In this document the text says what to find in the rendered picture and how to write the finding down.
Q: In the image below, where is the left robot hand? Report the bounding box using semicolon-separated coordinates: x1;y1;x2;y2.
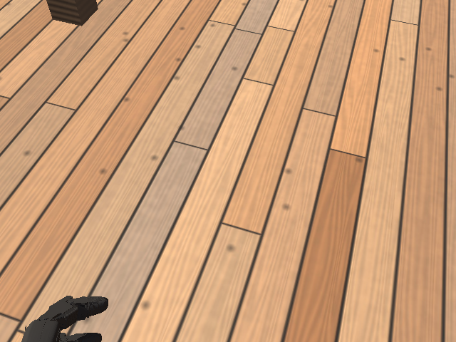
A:
21;296;108;342

